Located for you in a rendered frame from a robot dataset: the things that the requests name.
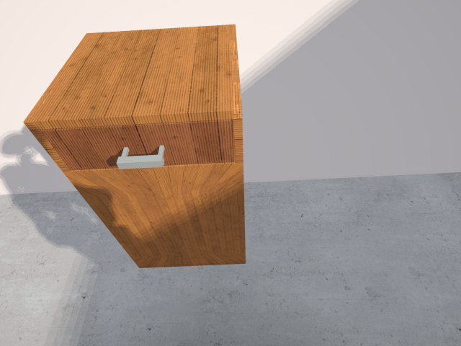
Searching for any handle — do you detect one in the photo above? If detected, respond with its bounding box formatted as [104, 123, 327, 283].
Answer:
[116, 146, 165, 169]

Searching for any cabinet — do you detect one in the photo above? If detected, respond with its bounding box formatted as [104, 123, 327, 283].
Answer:
[23, 25, 246, 268]

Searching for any drawer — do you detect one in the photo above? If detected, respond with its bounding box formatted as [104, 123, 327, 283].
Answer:
[42, 119, 234, 170]

